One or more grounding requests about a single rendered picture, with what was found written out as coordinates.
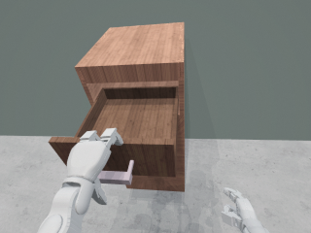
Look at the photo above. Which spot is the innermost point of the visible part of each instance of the robot left hand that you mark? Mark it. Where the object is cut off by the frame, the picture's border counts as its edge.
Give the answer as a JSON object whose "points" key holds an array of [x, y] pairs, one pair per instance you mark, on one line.
{"points": [[88, 158]]}

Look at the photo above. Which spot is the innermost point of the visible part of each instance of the drawer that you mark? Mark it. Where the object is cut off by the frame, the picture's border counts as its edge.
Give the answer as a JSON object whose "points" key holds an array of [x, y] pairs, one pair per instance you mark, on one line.
{"points": [[146, 117]]}

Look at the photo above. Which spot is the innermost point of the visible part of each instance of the cabinet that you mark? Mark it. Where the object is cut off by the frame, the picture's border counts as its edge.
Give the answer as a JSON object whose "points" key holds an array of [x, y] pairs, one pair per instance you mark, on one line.
{"points": [[141, 56]]}

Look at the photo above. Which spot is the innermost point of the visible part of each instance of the right robot forearm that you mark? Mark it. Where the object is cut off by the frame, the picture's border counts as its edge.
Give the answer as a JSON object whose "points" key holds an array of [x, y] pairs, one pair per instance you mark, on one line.
{"points": [[252, 225]]}

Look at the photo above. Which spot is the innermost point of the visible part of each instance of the left robot forearm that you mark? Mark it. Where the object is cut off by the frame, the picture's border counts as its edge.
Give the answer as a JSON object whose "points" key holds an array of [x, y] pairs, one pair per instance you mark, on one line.
{"points": [[69, 206]]}

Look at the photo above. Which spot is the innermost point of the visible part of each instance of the handle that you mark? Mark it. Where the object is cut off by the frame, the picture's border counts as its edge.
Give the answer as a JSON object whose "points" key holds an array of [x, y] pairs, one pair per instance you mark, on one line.
{"points": [[117, 177]]}

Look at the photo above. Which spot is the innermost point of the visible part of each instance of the robot right hand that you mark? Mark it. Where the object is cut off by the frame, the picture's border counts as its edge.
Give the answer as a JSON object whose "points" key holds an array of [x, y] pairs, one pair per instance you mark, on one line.
{"points": [[244, 209]]}

